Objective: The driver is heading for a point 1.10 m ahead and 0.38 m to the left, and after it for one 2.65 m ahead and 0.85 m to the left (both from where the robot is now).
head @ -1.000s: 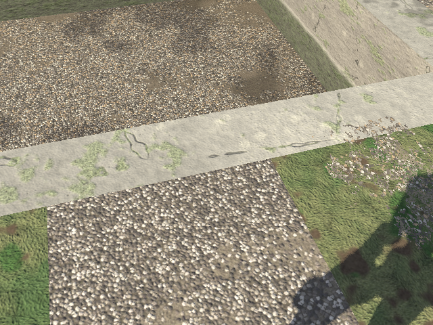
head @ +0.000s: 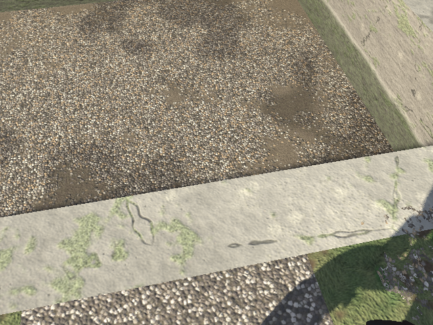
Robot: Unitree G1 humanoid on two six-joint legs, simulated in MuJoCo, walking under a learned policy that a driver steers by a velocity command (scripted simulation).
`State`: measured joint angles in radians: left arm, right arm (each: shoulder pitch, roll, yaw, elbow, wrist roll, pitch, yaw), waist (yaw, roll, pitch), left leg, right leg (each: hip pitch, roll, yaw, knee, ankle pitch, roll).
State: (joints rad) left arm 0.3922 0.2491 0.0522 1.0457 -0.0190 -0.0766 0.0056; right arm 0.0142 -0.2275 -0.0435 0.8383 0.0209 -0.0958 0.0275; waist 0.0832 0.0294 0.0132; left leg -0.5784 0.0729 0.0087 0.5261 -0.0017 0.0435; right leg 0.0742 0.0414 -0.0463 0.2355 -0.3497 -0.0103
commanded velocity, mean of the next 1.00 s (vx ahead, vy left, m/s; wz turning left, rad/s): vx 0.50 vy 0.00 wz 0.18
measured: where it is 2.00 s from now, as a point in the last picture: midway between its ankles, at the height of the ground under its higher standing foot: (198, 241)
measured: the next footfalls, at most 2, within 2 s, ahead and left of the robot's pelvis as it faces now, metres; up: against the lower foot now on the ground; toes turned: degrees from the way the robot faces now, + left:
left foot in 0.04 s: +0.21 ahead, +0.12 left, +0.00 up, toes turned +3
right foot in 0.58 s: +0.50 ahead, -0.11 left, +0.00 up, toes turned -3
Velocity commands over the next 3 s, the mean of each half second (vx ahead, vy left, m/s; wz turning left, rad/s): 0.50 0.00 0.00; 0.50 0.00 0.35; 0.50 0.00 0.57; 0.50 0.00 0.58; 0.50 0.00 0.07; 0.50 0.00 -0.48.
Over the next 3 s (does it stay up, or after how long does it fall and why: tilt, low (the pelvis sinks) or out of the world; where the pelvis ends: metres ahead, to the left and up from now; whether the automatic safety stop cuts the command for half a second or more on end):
stays up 0.65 0.28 0.00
